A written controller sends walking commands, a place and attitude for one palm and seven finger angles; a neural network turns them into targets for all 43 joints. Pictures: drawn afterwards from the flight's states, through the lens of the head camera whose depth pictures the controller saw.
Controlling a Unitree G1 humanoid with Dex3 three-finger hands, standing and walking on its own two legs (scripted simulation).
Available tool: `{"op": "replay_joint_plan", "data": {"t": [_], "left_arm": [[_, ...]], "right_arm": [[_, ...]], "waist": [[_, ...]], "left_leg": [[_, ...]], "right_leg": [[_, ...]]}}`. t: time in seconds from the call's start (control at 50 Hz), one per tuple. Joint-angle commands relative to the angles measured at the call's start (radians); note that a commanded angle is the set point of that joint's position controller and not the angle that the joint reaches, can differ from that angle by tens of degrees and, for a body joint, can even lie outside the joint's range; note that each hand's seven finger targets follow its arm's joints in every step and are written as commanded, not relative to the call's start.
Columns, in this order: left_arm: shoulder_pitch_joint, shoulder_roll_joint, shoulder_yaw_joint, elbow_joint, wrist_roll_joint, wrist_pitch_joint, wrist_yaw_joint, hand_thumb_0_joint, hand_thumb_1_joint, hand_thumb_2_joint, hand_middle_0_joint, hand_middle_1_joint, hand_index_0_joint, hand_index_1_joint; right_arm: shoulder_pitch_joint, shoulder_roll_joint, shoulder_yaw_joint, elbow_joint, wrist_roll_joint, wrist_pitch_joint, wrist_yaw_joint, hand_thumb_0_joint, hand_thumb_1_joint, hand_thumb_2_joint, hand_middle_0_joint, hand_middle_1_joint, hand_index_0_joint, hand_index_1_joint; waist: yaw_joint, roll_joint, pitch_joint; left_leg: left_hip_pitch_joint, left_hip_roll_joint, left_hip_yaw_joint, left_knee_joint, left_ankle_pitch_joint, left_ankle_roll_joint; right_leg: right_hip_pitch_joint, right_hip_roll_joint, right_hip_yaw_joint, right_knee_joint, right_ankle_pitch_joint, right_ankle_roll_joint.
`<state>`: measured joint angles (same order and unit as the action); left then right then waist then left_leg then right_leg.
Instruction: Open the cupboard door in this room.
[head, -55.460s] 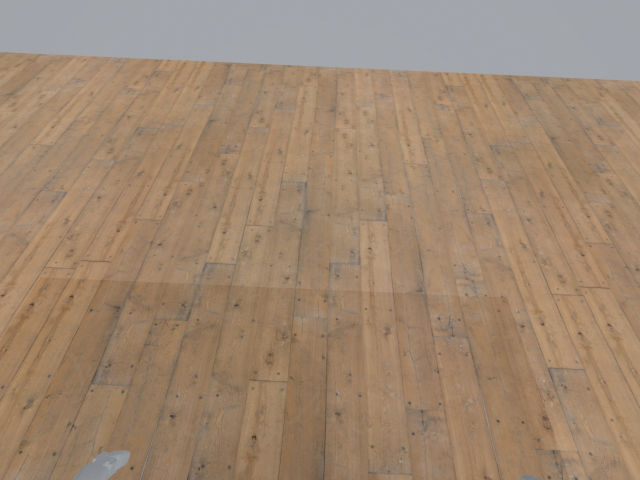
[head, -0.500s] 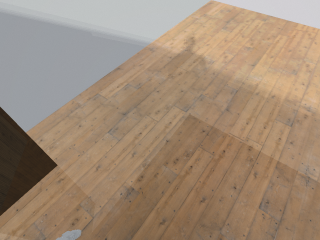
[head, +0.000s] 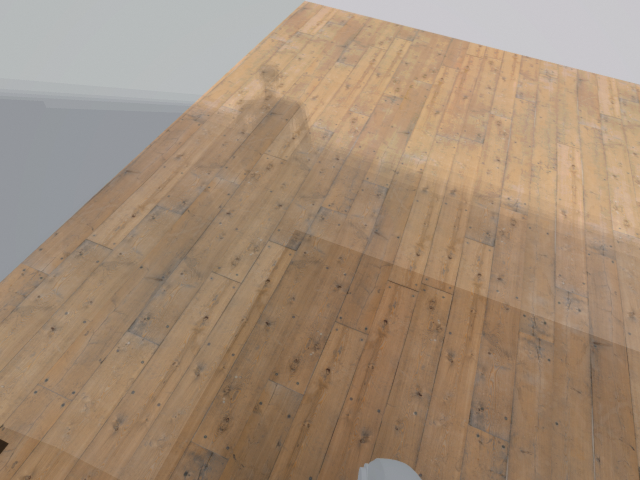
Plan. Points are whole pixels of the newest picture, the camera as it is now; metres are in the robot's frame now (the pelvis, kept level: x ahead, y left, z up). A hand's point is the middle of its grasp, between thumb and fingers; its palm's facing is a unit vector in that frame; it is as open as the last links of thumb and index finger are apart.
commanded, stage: walk to a spot facing it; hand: left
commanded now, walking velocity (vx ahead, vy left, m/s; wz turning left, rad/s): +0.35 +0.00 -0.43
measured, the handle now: out of the picture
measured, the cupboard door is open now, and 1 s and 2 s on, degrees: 42 42 42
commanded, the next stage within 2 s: turn to face it in 0.70 s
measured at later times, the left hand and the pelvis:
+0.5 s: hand (260, 364) +0.31 +0.11 -0.17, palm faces -0.12 -0.97 -0.20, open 7.2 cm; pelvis +0.22 -0.07 +0.00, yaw -9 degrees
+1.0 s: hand (308, 251) +0.55 +0.05 -0.18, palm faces -0.19 -0.96 -0.21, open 7.3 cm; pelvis +0.43 -0.12 -0.02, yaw -11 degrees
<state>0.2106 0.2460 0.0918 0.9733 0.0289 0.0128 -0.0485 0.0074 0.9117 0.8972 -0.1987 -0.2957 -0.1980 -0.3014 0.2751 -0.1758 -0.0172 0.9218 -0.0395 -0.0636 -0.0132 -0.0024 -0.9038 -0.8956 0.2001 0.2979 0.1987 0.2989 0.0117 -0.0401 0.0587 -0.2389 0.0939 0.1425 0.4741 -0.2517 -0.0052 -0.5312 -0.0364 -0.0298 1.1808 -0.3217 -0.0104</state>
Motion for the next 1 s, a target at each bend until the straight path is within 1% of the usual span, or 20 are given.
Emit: {"op": "replay_joint_plan", "data": {"t": [0.0,0.12,0.16,0.18,0.2,0.22,0.24,0.28,0.34,0.5,0.56,0.58,0.6,0.62,0.7,0.76,0.9,0.92,0.96,0.98], "left_arm": [[-0.083,-0.009,-0.018,-0.106,0.001,-0.02,-0.022,0.0,0.9,0.9,-0.2,-0.3,-0.2,-0.3],[-0.189,0.007,-0.021,-0.13,0.0,-0.023,-0.018,0.0,0.9,0.9,-0.2,-0.3,-0.2,-0.3],[-0.132,0.024,-0.015,-0.105,0.002,-0.029,-0.014,0.0,0.9,0.9,-0.2,-0.3,-0.2,-0.3],[-0.008,0.054,-0.005,-0.063,0.004,-0.038,-0.007,0.0,0.9,0.9,-0.2,-0.3,-0.2,-0.3],[0.165,0.13,0.016,-0.009,0.01,-0.052,0.005,0.0,0.9,0.9,-0.2,-0.3,-0.2,-0.3],[0.322,0.261,0.05,0.023,0.005,-0.057,0.028,0.0,0.9,0.9,-0.2,-0.3,-0.2,-0.3],[0.298,0.269,0.051,0.032,-0.019,-0.054,0.041,0.0,0.9,0.9,-0.2,-0.3,-0.2,-0.3],[0.129,0.168,0.02,-0.012,-0.022,-0.052,0.049,0.0,0.9,0.9,-0.2,-0.3,-0.2,-0.3],[0.019,0.086,-0.004,-0.028,-0.013,-0.074,0.055,0.0,0.9,0.9,-0.2,-0.3,-0.2,-0.3],[0.091,0.098,-0.003,0.046,-0.014,-0.094,0.04,0.0,0.9,0.9,-0.2,-0.3,-0.2,-0.3],[0.087,0.094,-0.002,0.056,-0.016,-0.092,0.042,0.0,0.9,0.9,-0.2,-0.3,-0.2,-0.3],[0.08,0.073,-0.007,0.045,-0.018,-0.089,0.039,0.0,0.9,0.9,-0.2,-0.3,-0.2,-0.3],[0.124,0.017,-0.017,0.03,-0.023,-0.087,0.035,0.0,0.9,0.9,-0.2,-0.3,-0.2,-0.3],[0.08,0.017,-0.032,-0.001,-0.02,-0.091,0.034,0.0,0.9,0.9,-0.2,-0.3,-0.2,-0.3],[0.013,0.009,-0.013,0.01,-0.003,-0.064,0.025,0.0,0.9,0.9,-0.2,-0.3,-0.2,-0.3],[0.058,-0.024,-0.016,0.011,-0.003,-0.032,0.012,0.0,0.9,0.9,-0.2,-0.3,-0.2,-0.3],[0.096,-0.024,-0.033,0.041,-0.001,-0.05,0.028,0.0,0.9,0.9,-0.2,-0.3,-0.2,-0.3],[0.132,0.031,-0.022,0.049,-0.001,-0.059,0.036,0.0,0.9,0.9,-0.2,-0.3,-0.2,-0.3],[0.194,0.188,0.011,0.055,-0.003,-0.06,0.051,0.0,0.9,0.9,-0.2,-0.3,-0.2,-0.3],[0.19,0.205,0.011,0.042,-0.004,-0.048,0.056,0.0,0.9,0.9,-0.2,-0.3,-0.2,-0.3]], "right_arm": [[0.12,-0.174,-0.048,0.011,0.005,-0.022,-0.01,0.0,-0.9,-0.9,0.2,0.3,0.2,0.3],[0.164,-0.18,-0.051,0.052,-0.004,-0.004,0.002,0.0,-0.9,-0.9,0.2,0.3,0.2,0.3],[0.164,-0.19,-0.046,0.064,-0.001,0.001,0.001,0.0,-0.9,-0.9,0.2,0.3,0.2,0.3],[0.15,-0.187,-0.043,0.065,0.004,0.003,0.001,0.0,-0.9,-0.9,0.2,0.3,0.2,0.3],[0.126,-0.16,-0.035,0.055,0.02,-0.002,0.01,0.0,-0.9,-0.9,0.2,0.3,0.2,0.3],[0.106,-0.087,-0.02,0.003,0.038,-0.006,0.016,0.0,-0.9,-0.9,0.2,0.3,0.2,0.3],[0.03,-0.131,-0.031,-0.011,0.034,-0.005,0.01,0.0,-0.9,-0.9,0.2,0.3,0.2,0.3],[-0.005,-0.114,-0.039,0.001,0.03,0.0,0.009,0.0,-0.9,-0.9,0.2,0.3,0.2,0.3],[0.073,-0.073,-0.036,0.061,0.012,0.03,0.013,0.0,-0.9,-0.9,0.2,0.3,0.2,0.3],[-0.087,-0.048,-0.039,0.014,0.014,0.016,0.042,0.0,-0.9,-0.9,0.2,0.3,0.2,0.3],[-0.003,-0.088,-0.049,0.043,0.009,0.0,0.032,0.0,-0.9,-0.9,0.2,0.3,0.2,0.3],[0.116,-0.142,-0.062,0.08,0.005,-0.006,0.022,0.0,-0.9,-0.9,0.2,0.3,0.2,0.3],[0.246,-0.248,-0.087,0.109,-0.013,-0.01,0.011,0.0,-0.9,-0.9,0.2,0.3,0.2,0.3],[0.316,-0.282,-0.088,0.115,-0.007,0.003,0.002,0.0,-0.9,-0.9,0.2,0.3,0.2,0.3],[0.098,-0.143,-0.047,0.061,0.001,-0.009,-0.006,0.0,-0.9,-0.9,0.2,0.3,0.2,0.3],[0.054,-0.142,-0.046,0.063,0.006,-0.017,-0.011,0.0,-0.9,-0.9,0.2,0.3,0.2,0.3],[0.054,-0.133,-0.041,0.103,0.018,0.016,-0.003,0.0,-0.9,-0.9,0.2,0.3,0.2,0.3],[0.041,-0.11,-0.037,0.104,0.025,0.019,0.002,0.0,-0.9,-0.9,0.2,0.3,0.2,0.3],[0.068,-0.057,-0.03,0.075,0.03,0.04,0.007,0.0,-0.9,-0.9,0.2,0.3,0.2,0.3],[0.048,-0.067,-0.034,0.065,0.033,0.051,0.007,0.0,-0.9,-0.9,0.2,0.3,0.2,0.3]], "waist": [[-0.033,0.207,-0.048],[-0.051,0.163,-0.003],[-0.013,0.137,-0.032],[0.048,0.098,-0.089],[0.127,-0.026,-0.186],[0.175,-0.302,-0.295],[0.161,-0.204,-0.238],[0.071,-0.102,-0.093],[-0.027,-0.075,-0.066],[-0.006,-0.037,-0.002],[-0.064,0.02,-0.026],[-0.116,0.108,-0.085],[-0.145,0.316,-0.186],[-0.167,0.365,-0.206],[-0.057,0.148,0.018],[-0.009,0.17,-0.021],[0.017,0.099,-0.072],[0.039,0.04,-0.086],[0.066,-0.242,-0.147],[0.08,-0.198,-0.152]], "left_leg": [[0.147,0.217,-0.089,-0.266,0.129,0.096],[0.118,0.252,-0.018,-0.244,0.148,0.093],[0.114,0.235,0.019,-0.128,0.307,0.075],[0.066,0.193,0.06,0.047,0.407,0.049],[-0.129,0.132,0.122,0.318,0.356,0.008],[-0.42,-0.042,0.117,0.68,-0.31,-0.042],[-0.515,0.001,-0.064,0.83,-0.356,-0.021],[-0.496,0.077,-0.118,0.801,-0.185,-0.034],[-0.301,0.089,-0.097,0.599,-0.125,-0.051],[-0.203,0.017,-0.036,0.182,0.058,-0.039],[0.017,-0.025,-0.008,0.033,0.093,-0.016],[0.211,0.024,-0.09,-0.006,0.069,0.02],[0.413,0.268,-0.415,-0.071,0.0,0.123],[0.435,0.404,-0.598,-0.189,-0.005,0.203],[0.061,0.317,-0.346,-0.279,0.007,0.144],[0.044,0.254,-0.123,-0.275,0.145,0.114],[-0.074,0.123,-0.066,-0.095,0.141,0.084],[-0.133,0.074,-0.049,-0.023,0.029,0.042],[-0.279,-0.057,0.024,0.328,-0.384,-0.03],[-0.26,-0.039,-0.042,0.512,-0.45,-0.019]], "right_leg": [[-0.105,-0.061,-0.01,-0.207,0.088,0.016],[0.072,-0.022,-0.086,-0.501,0.102,-0.007],[0.221,0.019,-0.124,-0.577,0.106,-0.031],[0.407,0.043,-0.122,-0.633,0.113,-0.053],[0.7,-0.072,0.034,-0.676,0.036,-0.115],[0.892,-0.383,0.542,-0.827,0.069,-0.246],[0.835,-0.407,0.59,-0.89,0.144,-0.275],[0.588,-0.324,0.394,-0.908,0.202,-0.232],[0.371,-0.241,0.175,-0.934,0.339,-0.189],[0.371,-0.201,0.148,-0.956,0.201,-0.169],[0.328,-0.159,0.101,-0.801,0.312,-0.129],[0.222,-0.104,0.05,-0.602,0.326,-0.093],[0.013,0.013,-0.05,-0.304,0.057,-0.04],[-0.085,0.063,-0.021,-0.036,-0.236,-0.029],[-0.12,-0.066,0.065,0.082,-0.034,-0.01],[-0.045,-0.075,0.019,-0.087,0.027,0.014],[0.363,-0.002,-0.115,-0.632,0.21,0.039],[0.457,-0.054,-0.04,-0.702,0.241,0.032],[0.546,-0.412,0.279,-0.884,0.269,-0.12],[0.484,-0.459,0.315,-0.935,0.166,-0.177]]}}
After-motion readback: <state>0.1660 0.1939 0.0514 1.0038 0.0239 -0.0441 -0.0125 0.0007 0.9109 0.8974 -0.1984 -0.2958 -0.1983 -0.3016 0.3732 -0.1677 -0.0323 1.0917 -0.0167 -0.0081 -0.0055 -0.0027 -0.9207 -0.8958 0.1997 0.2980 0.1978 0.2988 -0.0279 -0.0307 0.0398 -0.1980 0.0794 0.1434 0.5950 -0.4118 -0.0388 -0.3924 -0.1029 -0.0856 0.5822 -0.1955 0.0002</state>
